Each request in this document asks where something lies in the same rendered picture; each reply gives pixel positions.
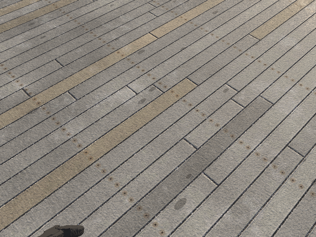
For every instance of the left robot hand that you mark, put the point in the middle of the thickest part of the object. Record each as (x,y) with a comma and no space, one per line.
(63,231)

